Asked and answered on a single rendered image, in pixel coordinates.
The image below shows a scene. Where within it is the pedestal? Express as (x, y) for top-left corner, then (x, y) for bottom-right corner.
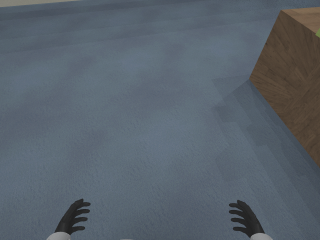
(249, 7), (320, 168)

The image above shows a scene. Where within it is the robot left hand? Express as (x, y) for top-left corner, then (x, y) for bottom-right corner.
(54, 198), (91, 235)

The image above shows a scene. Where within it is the robot right hand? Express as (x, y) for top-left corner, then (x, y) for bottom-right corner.
(229, 200), (265, 238)

